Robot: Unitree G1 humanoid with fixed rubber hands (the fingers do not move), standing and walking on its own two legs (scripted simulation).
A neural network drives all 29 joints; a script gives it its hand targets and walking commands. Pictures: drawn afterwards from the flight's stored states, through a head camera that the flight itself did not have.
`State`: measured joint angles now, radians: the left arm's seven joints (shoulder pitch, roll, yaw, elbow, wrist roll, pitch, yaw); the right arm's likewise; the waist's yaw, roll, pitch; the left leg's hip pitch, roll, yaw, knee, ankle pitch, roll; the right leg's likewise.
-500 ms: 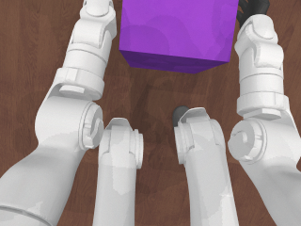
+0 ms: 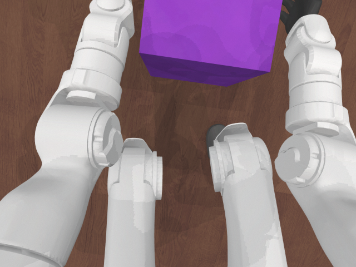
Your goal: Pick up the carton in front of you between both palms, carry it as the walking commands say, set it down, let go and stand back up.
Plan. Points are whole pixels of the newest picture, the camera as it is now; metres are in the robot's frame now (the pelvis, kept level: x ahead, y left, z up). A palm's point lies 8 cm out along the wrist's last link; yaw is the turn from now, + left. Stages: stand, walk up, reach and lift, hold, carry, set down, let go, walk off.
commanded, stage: set down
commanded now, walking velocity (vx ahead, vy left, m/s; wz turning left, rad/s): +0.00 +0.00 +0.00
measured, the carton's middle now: (201, 26) +0.51 -0.09 -0.25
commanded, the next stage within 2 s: let go in 1.88 s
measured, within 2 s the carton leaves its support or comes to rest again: rests again in 0.60 s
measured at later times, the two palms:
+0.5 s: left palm out of the picture +0.57 +0.05 -0.16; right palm (299, 13) +0.50 -0.25 -0.17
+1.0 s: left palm out of the picture +0.58 +0.08 -0.15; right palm (324, 8) +0.50 -0.29 -0.15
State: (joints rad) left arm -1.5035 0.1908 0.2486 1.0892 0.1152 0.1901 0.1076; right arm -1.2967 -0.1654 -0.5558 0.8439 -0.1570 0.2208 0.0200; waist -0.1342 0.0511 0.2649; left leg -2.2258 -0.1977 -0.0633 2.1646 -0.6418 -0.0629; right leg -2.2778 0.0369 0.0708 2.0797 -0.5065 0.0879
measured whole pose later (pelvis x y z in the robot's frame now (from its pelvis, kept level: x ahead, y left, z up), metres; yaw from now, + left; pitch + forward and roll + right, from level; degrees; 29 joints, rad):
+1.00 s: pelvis -0.01 -0.01 -0.01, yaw -2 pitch +37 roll +0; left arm -1.47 0.40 -0.01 0.99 -0.17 0.13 0.12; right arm -1.35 -0.34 -0.27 0.99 0.20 0.06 -0.09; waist -0.12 0.01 0.34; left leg -2.19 -0.09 -0.04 2.20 -0.66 -0.05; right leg -2.27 0.00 0.01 2.11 -0.48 0.02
